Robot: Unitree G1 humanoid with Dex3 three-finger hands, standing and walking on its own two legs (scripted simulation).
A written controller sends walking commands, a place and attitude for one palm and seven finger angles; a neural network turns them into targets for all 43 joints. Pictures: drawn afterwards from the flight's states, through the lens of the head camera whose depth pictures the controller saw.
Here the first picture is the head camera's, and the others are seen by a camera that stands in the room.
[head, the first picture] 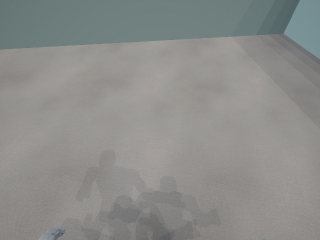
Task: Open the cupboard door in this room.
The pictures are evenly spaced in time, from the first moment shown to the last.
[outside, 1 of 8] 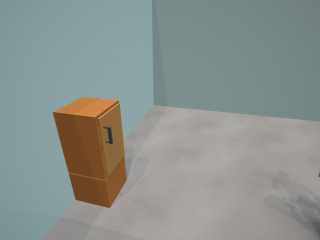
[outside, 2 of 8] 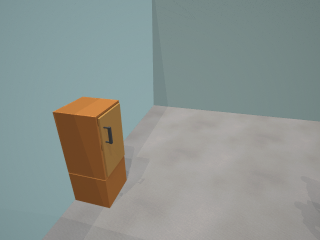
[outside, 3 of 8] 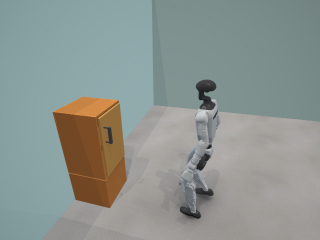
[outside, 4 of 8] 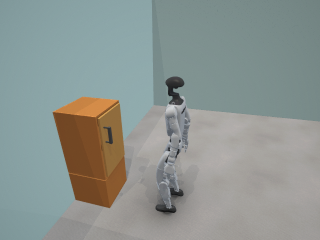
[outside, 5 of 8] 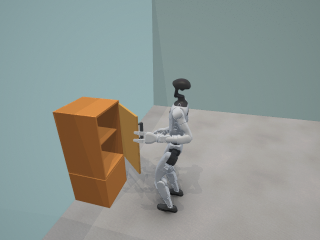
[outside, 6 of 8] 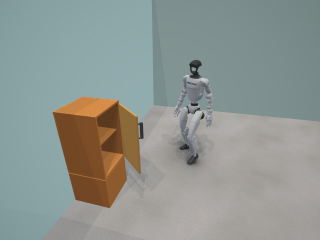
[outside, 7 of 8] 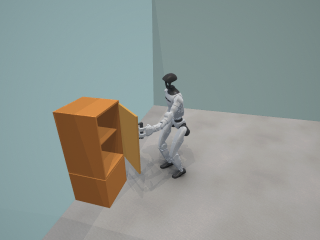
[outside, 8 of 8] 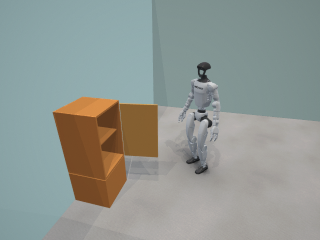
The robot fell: no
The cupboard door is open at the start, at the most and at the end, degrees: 0 100 99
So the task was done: yes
